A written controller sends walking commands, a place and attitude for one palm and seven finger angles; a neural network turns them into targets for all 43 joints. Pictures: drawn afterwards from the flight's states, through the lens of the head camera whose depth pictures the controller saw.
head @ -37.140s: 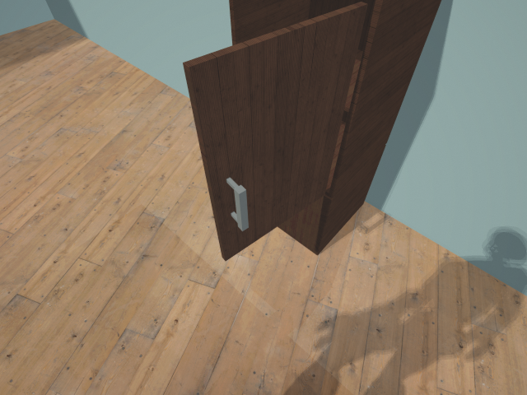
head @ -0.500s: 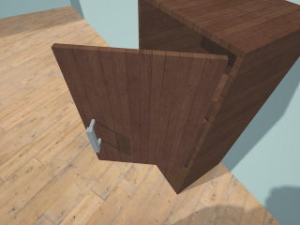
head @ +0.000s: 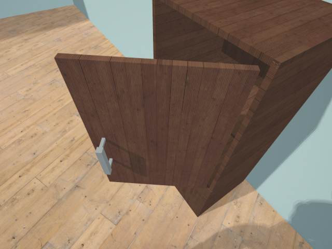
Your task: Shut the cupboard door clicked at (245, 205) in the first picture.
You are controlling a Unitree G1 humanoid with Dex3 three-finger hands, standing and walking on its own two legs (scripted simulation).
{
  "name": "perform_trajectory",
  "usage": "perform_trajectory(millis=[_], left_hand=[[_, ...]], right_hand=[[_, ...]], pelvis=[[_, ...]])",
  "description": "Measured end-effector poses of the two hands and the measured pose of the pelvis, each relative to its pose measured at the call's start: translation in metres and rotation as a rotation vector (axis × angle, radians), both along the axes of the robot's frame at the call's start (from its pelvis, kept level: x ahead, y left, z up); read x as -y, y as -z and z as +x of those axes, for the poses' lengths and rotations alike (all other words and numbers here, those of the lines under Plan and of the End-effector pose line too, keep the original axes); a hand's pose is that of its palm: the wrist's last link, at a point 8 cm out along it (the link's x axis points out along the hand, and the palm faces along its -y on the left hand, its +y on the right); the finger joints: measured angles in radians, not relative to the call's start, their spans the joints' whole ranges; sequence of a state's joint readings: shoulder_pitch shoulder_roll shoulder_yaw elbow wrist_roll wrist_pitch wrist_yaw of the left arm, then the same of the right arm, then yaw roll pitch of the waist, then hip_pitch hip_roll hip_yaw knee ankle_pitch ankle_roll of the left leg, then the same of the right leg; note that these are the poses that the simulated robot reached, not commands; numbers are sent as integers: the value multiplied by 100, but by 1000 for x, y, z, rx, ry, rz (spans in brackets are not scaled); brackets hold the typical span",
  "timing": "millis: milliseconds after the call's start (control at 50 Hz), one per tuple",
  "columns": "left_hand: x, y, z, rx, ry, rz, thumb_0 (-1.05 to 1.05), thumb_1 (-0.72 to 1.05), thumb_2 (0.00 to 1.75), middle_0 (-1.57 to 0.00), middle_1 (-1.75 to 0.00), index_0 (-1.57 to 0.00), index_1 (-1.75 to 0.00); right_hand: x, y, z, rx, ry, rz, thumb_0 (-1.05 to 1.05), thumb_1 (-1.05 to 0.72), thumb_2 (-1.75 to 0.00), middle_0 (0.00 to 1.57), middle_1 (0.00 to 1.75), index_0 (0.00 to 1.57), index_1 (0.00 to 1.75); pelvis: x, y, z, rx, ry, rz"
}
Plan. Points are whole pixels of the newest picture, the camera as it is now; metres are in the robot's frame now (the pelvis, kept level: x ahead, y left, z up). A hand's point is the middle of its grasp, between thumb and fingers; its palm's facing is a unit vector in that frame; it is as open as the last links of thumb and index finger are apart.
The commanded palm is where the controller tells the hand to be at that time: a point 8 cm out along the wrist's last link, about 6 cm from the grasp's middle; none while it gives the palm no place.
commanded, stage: come to a stop and stand still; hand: left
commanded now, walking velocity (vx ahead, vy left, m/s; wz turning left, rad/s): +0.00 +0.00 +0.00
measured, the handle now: (105, 156) +0.39 +0.22 -0.09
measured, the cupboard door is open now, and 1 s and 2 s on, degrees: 52 52 52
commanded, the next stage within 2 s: look again from close up in 0.06 s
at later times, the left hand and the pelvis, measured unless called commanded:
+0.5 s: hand out of the picture -0.01 +0.22 -0.18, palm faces +0.05 -0.97 -0.25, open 7.4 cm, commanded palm none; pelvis -0.04 +0.03 -0.01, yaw +0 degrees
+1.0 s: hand out of the picture +0.10 +0.25 -0.04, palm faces +0.22 -0.97 -0.07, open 7.1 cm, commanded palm +0.03 +0.29 -0.08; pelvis -0.10 +0.06 -0.04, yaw +5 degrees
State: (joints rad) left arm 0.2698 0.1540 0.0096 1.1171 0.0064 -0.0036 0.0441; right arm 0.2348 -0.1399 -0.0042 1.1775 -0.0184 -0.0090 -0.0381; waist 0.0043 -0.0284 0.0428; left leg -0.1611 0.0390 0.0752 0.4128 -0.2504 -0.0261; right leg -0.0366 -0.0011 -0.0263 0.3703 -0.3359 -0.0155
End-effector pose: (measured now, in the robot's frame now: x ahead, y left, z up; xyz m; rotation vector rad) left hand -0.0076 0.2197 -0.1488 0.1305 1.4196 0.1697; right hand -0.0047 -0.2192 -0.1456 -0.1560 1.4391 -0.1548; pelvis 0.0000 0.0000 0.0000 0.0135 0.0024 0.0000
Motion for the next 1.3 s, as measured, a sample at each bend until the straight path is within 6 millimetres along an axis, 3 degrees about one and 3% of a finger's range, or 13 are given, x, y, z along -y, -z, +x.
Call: perform_trajectory(millis=[200,360,540,660,820,880,940,980,1060,1120,1200,1240,1300], left_hand=[[-6,0,-3,-4,16,1,1,91,90,-20,-30,-20,-30],[-30,-1,-3,75,12,61,1,91,90,-20,-30,-20,-30],[-55,1,-12,132,25,66,1,91,90,-20,-30,-20,-30],[-67,1,-26,135,40,51,1,91,90,-20,-30,-20,-30],[-78,1,-56,83,46,46,1,91,90,-20,-30,-20,-30],[-91,-37,-15,391,-56,72,2,91,90,-20,-30,-21,-30],[-89,-92,39,815,-46,94,2,91,90,-22,-32,-22,-32],[-84,-113,69,1050,-27,72,2,91,90,-23,-34,-23,-33],[-70,-118,96,1402,90,-48,1,91,90,-28,-39,-28,-39],[-63,-95,89,1483,214,-124,1,91,90,-33,-44,-33,-44],[-68,-56,60,1364,145,-156,1,90,90,-40,-52,-40,-51],[-73,-50,43,1318,92,-123,2,90,90,-43,-55,-44,-55],[-74,-60,29,1338,78,-59,2,90,90,-49,-61,-49,-61]], right_hand=[[-6,0,1,5,-3,4,1,-92,-90,20,30,20,30],[-7,10,27,132,-11,0,1,-92,-90,20,30,20,30],[-25,0,52,278,-50,-7,1,-91,-90,20,30,20,30],[-36,-6,38,285,-63,-8,1,-91,-90,20,30,20,30],[-46,-2,-12,187,-45,-6,1,-91,-90,20,30,20,30],[-45,-12,-17,317,-61,-59,1,-91,-90,20,30,20,30],[-41,-21,-6,506,-98,-66,1,-91,-90,20,30,20,30],[-37,-21,6,609,-141,-64,1,-91,-90,20,30,20,30],[-25,-13,36,772,-207,-79,2,-90,-90,20,30,20,30],[-18,-7,60,871,-225,-99,2,-90,-90,20,30,20,30],[-20,-3,87,948,-241,-105,2,-90,-90,20,30,20,30],[-26,-1,97,965,-259,-99,2,-91,-90,20,30,20,30],[-38,4,108,968,-299,-81,2,-91,-90,20,30,20,30]], pelvis=[[-7,1,-1,-6,-4,3],[-18,11,-16,1,-12,-16],[-37,14,-42,36,4,-21],[-49,12,-59,32,7,-26],[-61,9,-74,19,6,-29],[-60,14,-81,10,-15,-30],[-58,21,-89,-10,-52,-25],[-57,31,-98,-47,-81,-33],[-52,66,-113,-145,-56,-40],[-47,96,-121,-184,-28,-41],[-43,119,-124,-198,-27,-48],[-41,123,-123,-202,-34,-59],[-39,127,-121,-214,-46,-79]])
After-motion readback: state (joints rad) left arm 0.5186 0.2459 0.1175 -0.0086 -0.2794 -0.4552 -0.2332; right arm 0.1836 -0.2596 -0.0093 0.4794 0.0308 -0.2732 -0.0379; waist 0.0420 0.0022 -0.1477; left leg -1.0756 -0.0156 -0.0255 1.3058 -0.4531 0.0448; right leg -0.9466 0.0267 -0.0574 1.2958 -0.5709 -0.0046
